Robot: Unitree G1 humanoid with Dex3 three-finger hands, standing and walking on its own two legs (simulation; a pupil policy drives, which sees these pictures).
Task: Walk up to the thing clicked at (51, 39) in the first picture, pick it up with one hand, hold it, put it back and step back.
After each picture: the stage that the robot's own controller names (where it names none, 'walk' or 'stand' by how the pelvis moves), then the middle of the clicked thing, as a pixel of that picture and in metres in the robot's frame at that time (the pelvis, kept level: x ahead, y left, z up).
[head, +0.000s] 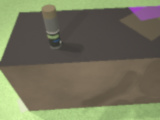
stand; (52, 28) +0.74 +0.19 -0.04
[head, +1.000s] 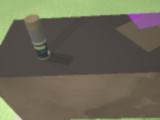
walk; (38, 39) +0.65 +0.28 -0.02
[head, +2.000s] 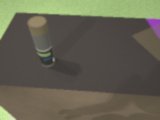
stand; (43, 44) +0.54 +0.20 -0.01
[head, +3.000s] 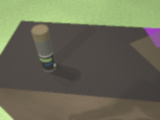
stand; (45, 50) +0.56 +0.20 -0.04
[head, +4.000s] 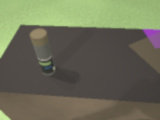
stand; (44, 54) +0.55 +0.21 -0.04
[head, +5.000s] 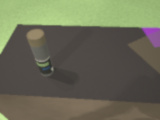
stand; (42, 55) +0.54 +0.22 -0.04
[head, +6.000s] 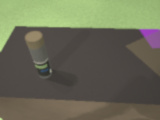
stand; (40, 57) +0.53 +0.22 -0.04
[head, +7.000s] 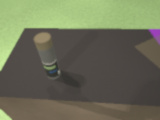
rise first; (48, 58) +0.52 +0.21 -0.04
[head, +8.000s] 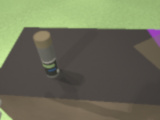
go down; (48, 56) +0.53 +0.21 -0.03
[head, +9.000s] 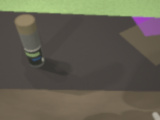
go down; (31, 44) +0.55 +0.20 -0.01
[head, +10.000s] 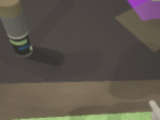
go down; (17, 30) +0.54 +0.20 +0.04
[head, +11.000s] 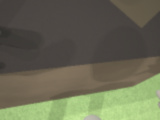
close in; out of the picture +0.55 +0.22 +0.08
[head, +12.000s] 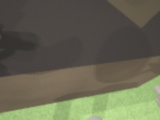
close; out of the picture +0.56 +0.23 +0.08
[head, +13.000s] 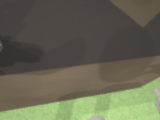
lift; out of the picture +0.52 +0.23 +0.08
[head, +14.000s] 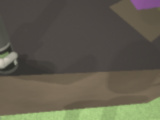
lift; out of the picture +0.46 +0.23 +0.07
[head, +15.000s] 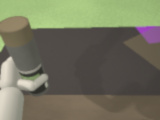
lift; (28, 62) +0.34 +0.17 +0.17
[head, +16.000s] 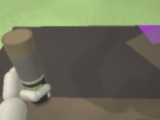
hold; (31, 72) +0.32 +0.17 +0.14
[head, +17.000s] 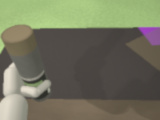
hold; (31, 69) +0.32 +0.17 +0.15
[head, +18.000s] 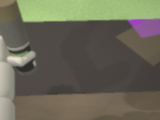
crouch; (17, 40) +0.43 +0.20 +0.16
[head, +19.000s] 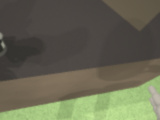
lower; out of the picture +0.53 +0.22 +0.05
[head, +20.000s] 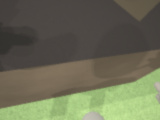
lower; out of the picture +0.56 +0.22 +0.09
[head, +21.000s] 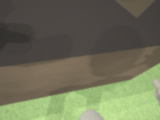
lower; out of the picture +0.56 +0.22 +0.09
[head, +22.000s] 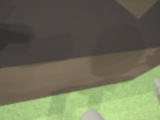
lower; out of the picture +0.56 +0.23 +0.09
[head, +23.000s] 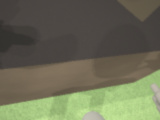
loosen; out of the picture +0.55 +0.23 +0.09
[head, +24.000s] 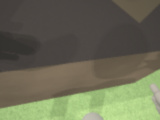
withdraw; out of the picture +0.54 +0.22 +0.08
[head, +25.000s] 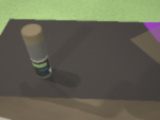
sink last; (38, 54) +0.49 +0.20 +0.02
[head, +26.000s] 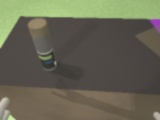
stand; (44, 47) +0.53 +0.21 +0.02
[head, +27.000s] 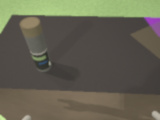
stand; (38, 47) +0.52 +0.21 +0.03
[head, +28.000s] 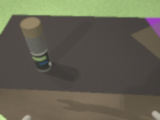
stand; (38, 47) +0.52 +0.21 +0.03
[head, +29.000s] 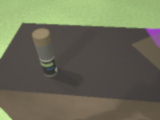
stand; (46, 55) +0.53 +0.20 -0.02
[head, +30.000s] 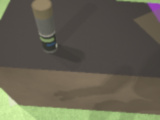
walk; (46, 29) +0.58 +0.16 -0.01
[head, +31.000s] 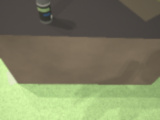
walk; (43, 0) +0.79 +0.24 -0.02
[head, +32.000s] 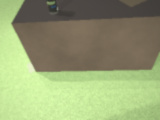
stand; out of the picture +1.11 +0.31 -0.02
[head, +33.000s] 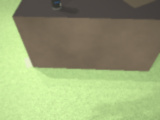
stand; out of the picture +1.12 +0.22 -0.03
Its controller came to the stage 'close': yes
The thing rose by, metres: 0.21
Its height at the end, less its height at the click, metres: +0.00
